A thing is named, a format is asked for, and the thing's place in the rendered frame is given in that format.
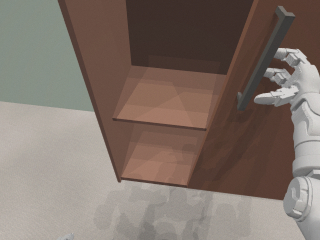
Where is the wardrobe door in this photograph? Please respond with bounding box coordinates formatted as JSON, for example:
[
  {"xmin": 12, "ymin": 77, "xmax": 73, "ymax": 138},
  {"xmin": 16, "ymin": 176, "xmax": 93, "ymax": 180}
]
[{"xmin": 187, "ymin": 0, "xmax": 320, "ymax": 201}]

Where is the robot right upper arm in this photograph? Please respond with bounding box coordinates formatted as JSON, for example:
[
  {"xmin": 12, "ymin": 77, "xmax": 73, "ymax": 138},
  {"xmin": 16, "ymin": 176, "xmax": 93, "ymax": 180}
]
[{"xmin": 283, "ymin": 176, "xmax": 320, "ymax": 240}]

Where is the right robot hand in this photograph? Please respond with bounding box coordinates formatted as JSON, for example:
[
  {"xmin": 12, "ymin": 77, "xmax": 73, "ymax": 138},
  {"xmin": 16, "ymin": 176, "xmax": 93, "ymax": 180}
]
[{"xmin": 254, "ymin": 48, "xmax": 320, "ymax": 107}]

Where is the robot right forearm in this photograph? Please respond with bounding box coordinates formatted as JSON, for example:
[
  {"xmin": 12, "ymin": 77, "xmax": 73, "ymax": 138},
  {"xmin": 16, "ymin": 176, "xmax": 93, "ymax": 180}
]
[{"xmin": 290, "ymin": 93, "xmax": 320, "ymax": 180}]

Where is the handle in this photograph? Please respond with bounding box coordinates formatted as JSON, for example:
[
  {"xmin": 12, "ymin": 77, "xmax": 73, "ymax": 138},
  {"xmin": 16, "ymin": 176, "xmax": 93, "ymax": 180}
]
[{"xmin": 237, "ymin": 6, "xmax": 296, "ymax": 111}]

